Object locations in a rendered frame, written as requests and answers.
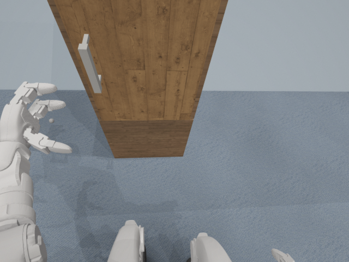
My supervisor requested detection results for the cupboard door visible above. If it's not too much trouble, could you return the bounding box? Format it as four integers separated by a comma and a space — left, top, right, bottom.
54, 0, 221, 121

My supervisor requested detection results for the left robot thigh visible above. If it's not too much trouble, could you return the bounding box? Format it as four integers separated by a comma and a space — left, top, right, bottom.
107, 224, 145, 262

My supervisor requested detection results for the robot thigh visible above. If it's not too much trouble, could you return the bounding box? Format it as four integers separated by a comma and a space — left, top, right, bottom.
190, 236, 232, 262
107, 224, 145, 262

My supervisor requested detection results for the handle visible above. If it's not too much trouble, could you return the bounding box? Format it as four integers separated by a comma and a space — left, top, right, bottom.
78, 34, 102, 93

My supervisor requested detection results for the right robot thigh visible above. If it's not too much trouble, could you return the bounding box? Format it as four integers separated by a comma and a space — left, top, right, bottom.
190, 236, 232, 262

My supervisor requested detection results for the left robot hand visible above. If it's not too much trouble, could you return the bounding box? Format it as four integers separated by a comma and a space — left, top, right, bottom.
0, 81, 72, 154

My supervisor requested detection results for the left robot forearm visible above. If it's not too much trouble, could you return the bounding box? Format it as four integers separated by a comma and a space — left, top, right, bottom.
0, 141, 36, 232

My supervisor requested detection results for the right robot hand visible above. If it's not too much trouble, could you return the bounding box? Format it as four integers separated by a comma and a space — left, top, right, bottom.
272, 248, 294, 262

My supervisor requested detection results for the robot left upper arm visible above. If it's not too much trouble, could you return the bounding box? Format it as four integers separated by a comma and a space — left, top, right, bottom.
0, 224, 47, 262

